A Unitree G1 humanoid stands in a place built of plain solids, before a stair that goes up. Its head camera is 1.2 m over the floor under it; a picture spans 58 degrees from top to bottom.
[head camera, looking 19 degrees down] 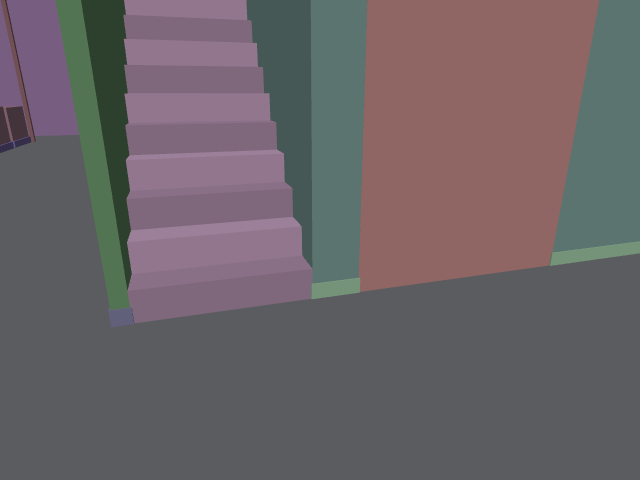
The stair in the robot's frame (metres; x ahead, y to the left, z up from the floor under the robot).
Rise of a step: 0.20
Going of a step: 0.23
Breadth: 1.02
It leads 17 degrees to the left of straight ahead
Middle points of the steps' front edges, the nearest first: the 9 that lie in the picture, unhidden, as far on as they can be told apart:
2.23 0.53 0.20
2.45 0.60 0.39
2.67 0.67 0.59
2.89 0.74 0.79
3.11 0.81 0.99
3.33 0.87 1.18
3.55 0.94 1.38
3.77 1.01 1.58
3.99 1.08 1.77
